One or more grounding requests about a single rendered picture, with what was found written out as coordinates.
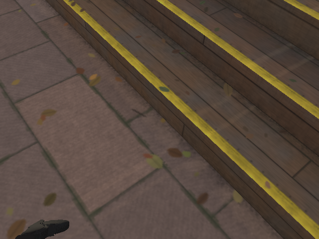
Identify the robot left hand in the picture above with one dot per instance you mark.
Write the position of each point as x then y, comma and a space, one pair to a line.
43, 229

